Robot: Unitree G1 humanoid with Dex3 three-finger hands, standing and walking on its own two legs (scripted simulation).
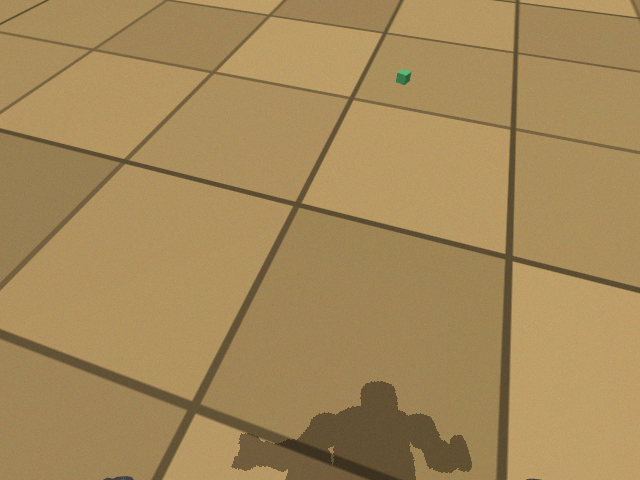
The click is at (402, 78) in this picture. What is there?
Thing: cube
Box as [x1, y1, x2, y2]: [396, 69, 410, 84]
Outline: 402,69 397,72 396,81 404,84 409,80 410,72
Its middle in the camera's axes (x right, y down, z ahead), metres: +0.51 -0.95 +2.36
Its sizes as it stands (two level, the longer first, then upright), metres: 0.060 0.060 0.060
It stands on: the floor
